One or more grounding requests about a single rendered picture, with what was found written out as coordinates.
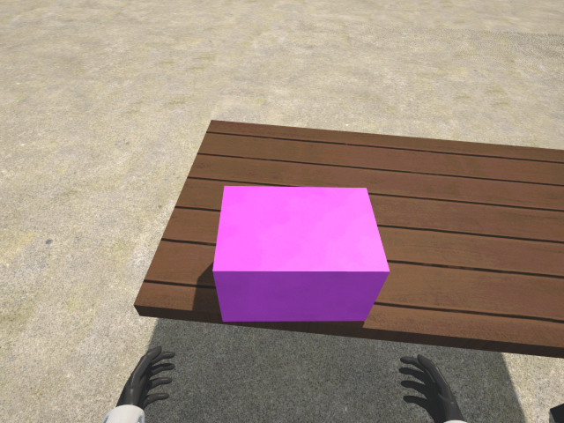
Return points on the carton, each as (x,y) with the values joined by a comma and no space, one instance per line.
(297,254)

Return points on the right robot hand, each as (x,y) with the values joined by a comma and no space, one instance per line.
(441,403)

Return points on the table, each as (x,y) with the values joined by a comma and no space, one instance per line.
(473,234)

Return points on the left robot hand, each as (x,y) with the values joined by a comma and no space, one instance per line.
(139,383)

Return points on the robot left forearm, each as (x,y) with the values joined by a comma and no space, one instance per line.
(125,414)

